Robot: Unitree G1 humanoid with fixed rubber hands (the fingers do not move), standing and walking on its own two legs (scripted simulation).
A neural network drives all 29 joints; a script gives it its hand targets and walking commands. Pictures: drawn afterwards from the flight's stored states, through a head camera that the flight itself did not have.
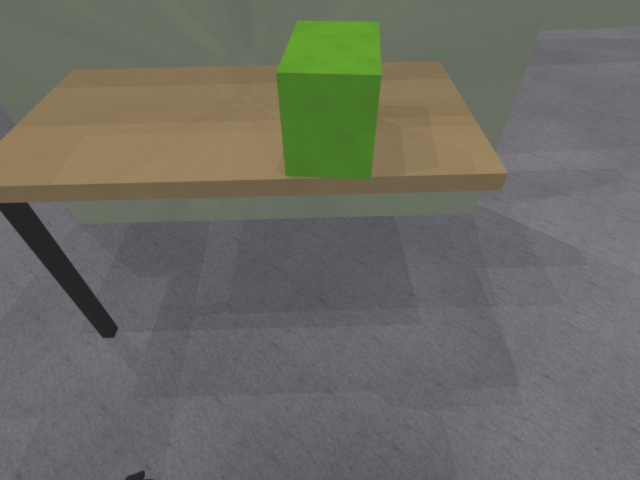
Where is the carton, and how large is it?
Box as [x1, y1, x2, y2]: [276, 21, 380, 179]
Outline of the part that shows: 297,21 276,72 285,174 296,176 370,179 380,83 380,52 378,22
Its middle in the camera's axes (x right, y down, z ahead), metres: +0.03 -0.32 +0.86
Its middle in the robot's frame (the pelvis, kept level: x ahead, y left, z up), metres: +0.88 -0.03 +0.07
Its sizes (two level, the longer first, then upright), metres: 0.287 0.187 0.227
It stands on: a table, 0.69 m high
